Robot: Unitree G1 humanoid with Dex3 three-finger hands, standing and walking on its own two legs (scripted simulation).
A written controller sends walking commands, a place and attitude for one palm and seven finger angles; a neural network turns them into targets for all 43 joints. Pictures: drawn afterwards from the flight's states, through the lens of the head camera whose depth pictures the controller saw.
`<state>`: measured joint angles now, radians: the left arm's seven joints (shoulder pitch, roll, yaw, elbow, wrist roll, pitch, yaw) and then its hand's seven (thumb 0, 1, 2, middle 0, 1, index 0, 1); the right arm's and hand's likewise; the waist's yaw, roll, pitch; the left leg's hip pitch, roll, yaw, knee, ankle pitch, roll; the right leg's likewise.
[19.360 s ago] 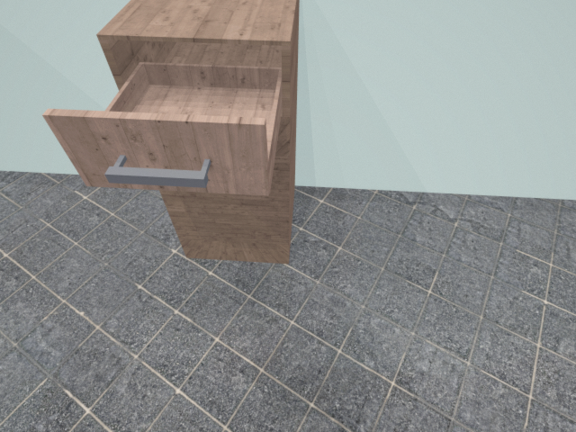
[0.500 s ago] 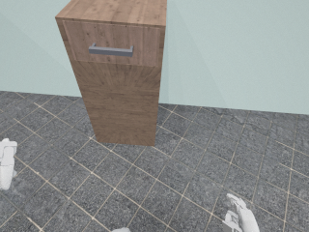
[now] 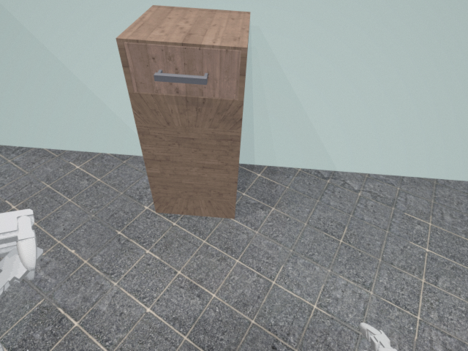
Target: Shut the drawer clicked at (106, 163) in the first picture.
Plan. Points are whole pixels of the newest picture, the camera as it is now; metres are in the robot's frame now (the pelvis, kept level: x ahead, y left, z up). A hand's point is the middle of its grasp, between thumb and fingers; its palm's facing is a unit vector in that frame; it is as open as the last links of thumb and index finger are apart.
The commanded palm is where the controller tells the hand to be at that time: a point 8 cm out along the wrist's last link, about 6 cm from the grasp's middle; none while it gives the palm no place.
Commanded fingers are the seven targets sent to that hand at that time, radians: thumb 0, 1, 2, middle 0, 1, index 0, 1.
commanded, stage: stop stepping back and stand still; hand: left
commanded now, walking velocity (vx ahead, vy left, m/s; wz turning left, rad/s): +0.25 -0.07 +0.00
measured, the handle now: (182, 76) +0.96 +0.24 +0.04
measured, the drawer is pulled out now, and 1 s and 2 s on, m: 0.00 0.00 0.00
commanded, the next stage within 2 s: let the arm hang, fingers relaxed in 0.68 s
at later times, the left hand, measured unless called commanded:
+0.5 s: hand (23, 333) +0.11 +0.23 +0.15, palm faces +0.44 -0.80 -0.42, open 3.3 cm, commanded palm +0.05 +0.27 +0.18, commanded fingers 0.00 0.90 0.90 -1.40 -1.60 -1.40 -1.60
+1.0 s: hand out of the picture +0.07 +0.22 -0.14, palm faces +0.12 -0.96 -0.27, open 3.0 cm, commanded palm none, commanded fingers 0.00 0.90 0.90 -0.92 -1.08 -0.92 -1.08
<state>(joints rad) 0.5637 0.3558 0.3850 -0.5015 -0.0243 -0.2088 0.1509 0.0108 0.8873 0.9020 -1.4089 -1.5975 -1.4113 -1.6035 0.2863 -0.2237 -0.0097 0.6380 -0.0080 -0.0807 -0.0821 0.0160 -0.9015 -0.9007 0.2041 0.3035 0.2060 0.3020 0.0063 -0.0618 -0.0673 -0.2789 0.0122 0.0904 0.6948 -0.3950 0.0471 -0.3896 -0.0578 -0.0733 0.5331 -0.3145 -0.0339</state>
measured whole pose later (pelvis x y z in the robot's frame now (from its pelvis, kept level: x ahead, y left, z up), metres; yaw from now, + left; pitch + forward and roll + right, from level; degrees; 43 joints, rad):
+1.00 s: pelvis -0.05 +0.01 -0.02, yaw +6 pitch -1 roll +0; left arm 0.28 0.21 0.05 0.57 0.03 0.06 0.02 0.01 0.91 0.90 -1.23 -1.43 -1.23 -1.44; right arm 0.23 -0.22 0.00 0.81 -0.04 0.01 0.02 0.01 -0.91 -0.90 0.20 0.30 0.20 0.30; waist -0.04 0.01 0.02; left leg -0.34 0.03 0.05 0.69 -0.33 0.00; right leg -0.36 -0.05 -0.08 0.70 -0.32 0.00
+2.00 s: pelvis -0.03 +0.02 +0.00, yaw +4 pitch -2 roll +0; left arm 0.27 0.13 0.01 1.14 0.01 -0.01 0.03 0.01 0.91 0.90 -0.20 -0.30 -0.20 -0.30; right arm 0.31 -0.11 -0.01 1.14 -0.01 0.00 -0.03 0.01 -0.91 -0.90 0.20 0.30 0.20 0.30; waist -0.02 0.01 0.06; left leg -0.15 0.03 0.09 0.42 -0.24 0.01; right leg -0.19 -0.04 -0.05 0.42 -0.21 0.02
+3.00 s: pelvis -0.02 +0.02 +0.00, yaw +4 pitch -2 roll +0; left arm 0.26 0.14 0.01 1.15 0.01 -0.01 0.03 0.01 0.91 0.90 -0.20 -0.30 -0.20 -0.30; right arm 0.29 -0.12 -0.02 1.15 -0.02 0.00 -0.04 0.00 -0.91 -0.90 0.20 0.30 0.20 0.30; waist -0.02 0.01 0.06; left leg -0.13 0.04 0.08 0.40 -0.24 0.00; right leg -0.16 -0.03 -0.05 0.40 -0.21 0.01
